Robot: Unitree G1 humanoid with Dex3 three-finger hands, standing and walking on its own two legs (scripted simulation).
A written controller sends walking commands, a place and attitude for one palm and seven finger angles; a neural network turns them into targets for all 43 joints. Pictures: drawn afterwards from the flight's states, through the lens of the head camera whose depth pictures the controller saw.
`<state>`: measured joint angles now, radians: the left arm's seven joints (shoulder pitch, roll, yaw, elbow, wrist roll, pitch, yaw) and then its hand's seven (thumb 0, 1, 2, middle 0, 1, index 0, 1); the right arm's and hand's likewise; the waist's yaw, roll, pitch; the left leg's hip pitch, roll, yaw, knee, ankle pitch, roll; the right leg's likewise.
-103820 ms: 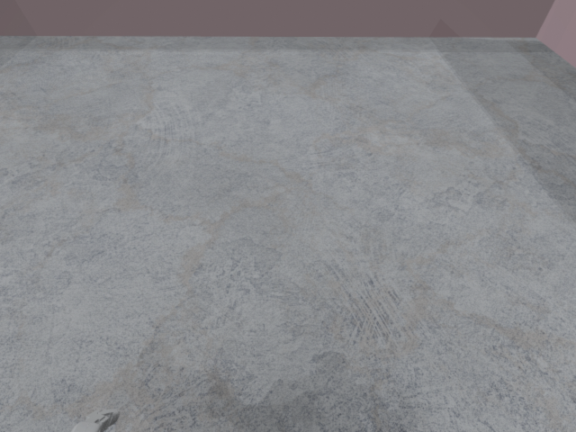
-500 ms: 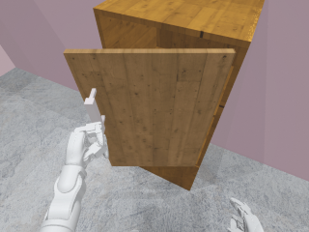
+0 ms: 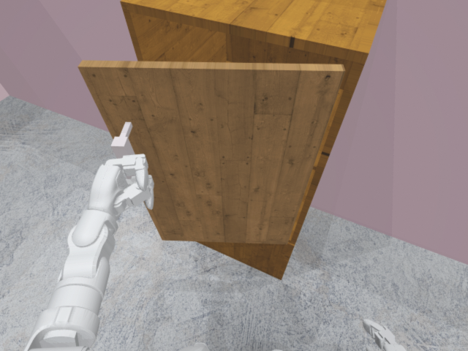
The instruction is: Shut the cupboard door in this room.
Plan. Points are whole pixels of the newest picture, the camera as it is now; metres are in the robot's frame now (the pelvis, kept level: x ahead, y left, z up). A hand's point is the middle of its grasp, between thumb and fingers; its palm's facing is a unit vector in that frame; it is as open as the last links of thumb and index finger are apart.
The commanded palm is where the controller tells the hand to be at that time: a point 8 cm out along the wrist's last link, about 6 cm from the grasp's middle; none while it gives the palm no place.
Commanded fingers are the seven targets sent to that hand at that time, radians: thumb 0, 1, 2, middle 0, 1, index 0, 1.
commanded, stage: push the door shut along its arc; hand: left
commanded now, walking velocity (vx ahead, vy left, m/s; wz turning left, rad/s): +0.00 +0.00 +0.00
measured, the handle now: (133, 158) +0.44 +0.20 +0.07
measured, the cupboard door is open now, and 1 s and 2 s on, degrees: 23 7 0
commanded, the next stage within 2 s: pull the fist back off the door in 1.32 s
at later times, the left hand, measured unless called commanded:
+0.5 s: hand (169, 160) +0.43 +0.13 +0.08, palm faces -0.26 -0.97 -0.04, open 3.1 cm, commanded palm +0.43 +0.18 +0.08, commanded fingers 0.00 0.90 0.90 -1.30 -1.50 -1.30 -1.50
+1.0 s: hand (191, 139) +0.49 +0.10 +0.08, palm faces -0.34 -0.94 -0.04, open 3.1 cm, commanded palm +0.49 +0.14 +0.08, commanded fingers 0.00 0.90 0.90 -1.30 -1.50 -1.30 -1.50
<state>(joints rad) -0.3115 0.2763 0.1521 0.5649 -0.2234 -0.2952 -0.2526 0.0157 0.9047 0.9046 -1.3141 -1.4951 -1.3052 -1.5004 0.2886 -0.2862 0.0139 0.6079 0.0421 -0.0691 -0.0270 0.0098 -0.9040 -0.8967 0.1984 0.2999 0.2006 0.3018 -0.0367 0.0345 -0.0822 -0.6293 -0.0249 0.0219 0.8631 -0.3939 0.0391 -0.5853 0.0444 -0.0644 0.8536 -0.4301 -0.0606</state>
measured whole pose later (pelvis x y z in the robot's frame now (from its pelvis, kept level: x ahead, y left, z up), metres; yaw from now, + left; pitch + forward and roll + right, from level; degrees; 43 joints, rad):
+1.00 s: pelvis +0.00 +0.02 -0.02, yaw -1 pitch +18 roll -2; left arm -0.94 0.37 0.16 1.16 -0.14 -0.33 -0.35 0.00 0.92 0.94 -1.30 -1.49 -1.30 -1.50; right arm 0.40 -0.28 0.01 0.66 0.02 -0.01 0.00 0.01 -0.90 -0.90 0.20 0.30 0.20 0.30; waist -0.16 0.05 -0.10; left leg -0.87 -0.02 0.03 0.98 -0.43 0.06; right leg -0.81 0.05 -0.06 0.95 -0.45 -0.04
